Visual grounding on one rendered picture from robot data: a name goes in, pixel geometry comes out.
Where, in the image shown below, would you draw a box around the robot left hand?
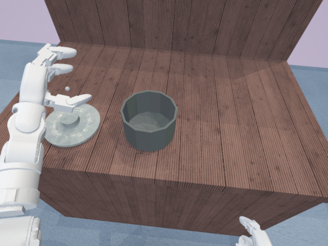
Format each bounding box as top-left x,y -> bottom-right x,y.
19,44 -> 92,113

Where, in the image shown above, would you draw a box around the robot left forearm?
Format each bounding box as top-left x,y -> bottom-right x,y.
0,102 -> 47,217

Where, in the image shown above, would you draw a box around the knob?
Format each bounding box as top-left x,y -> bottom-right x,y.
60,111 -> 80,128

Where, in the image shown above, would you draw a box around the table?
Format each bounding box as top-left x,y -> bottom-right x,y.
0,0 -> 328,237

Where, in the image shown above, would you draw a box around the robot right hand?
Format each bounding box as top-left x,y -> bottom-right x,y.
236,216 -> 272,246

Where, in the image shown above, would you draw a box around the left robot upper arm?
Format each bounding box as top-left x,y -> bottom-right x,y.
0,216 -> 42,246

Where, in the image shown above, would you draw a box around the pot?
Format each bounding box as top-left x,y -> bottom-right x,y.
120,90 -> 178,152

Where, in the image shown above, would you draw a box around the lid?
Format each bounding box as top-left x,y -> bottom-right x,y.
45,104 -> 101,147

